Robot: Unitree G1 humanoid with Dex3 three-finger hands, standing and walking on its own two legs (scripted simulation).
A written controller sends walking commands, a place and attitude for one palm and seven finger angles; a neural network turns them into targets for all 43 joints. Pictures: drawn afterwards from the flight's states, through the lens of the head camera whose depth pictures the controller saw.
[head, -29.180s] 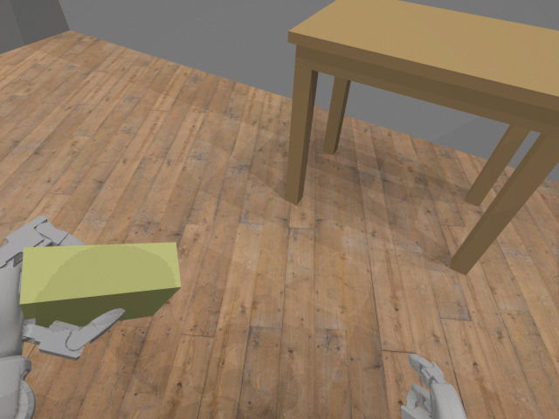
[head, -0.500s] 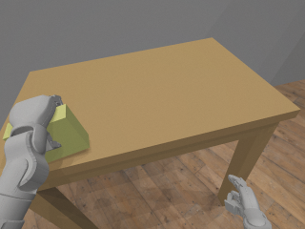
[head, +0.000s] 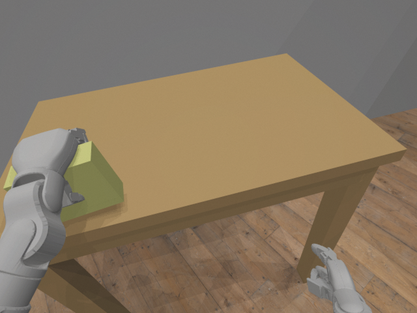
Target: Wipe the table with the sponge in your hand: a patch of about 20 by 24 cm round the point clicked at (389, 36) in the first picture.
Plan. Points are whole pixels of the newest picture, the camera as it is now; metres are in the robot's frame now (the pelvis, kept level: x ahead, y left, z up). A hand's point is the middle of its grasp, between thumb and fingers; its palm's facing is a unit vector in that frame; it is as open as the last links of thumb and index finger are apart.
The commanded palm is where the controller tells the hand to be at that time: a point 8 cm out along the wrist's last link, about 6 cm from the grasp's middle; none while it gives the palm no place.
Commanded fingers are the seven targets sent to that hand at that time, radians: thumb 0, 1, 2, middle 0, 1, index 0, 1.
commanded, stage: lower the sponge onto the table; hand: left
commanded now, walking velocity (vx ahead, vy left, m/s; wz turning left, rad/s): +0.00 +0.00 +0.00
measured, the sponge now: (78, 191) +0.26 +0.31 +0.12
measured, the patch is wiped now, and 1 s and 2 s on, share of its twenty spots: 0.00 0.00 0.10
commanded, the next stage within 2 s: wipe forward along the first lane in 1.04 s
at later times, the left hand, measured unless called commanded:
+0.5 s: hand (66, 180) +0.25 +0.31 +0.16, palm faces +0.08 -0.03 -1.00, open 9.4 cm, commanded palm +0.22 +0.31 +0.24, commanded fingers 0.00 0.10 1.30 -1.20 -1.60 -1.20 -1.60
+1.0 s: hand (70, 179) +0.26 +0.31 +0.15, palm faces +0.09 -0.02 -1.00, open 9.4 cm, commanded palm +0.22 +0.31 +0.22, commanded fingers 0.00 0.10 1.30 -1.20 -1.60 -1.20 -1.60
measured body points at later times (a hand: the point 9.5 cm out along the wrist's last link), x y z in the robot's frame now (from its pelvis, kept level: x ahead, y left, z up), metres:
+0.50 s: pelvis -0.01 +0.00 +0.00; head -0.03 -0.04 +0.45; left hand +0.24 +0.30 +0.22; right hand +0.24 -0.20 -0.08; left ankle -0.01 +0.14 -0.74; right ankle +0.01 -0.11 -0.74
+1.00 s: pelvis +0.00 +0.00 +0.00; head -0.02 -0.04 +0.45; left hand +0.25 +0.30 +0.21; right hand +0.25 -0.19 -0.08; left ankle -0.01 +0.14 -0.74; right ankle +0.01 -0.11 -0.74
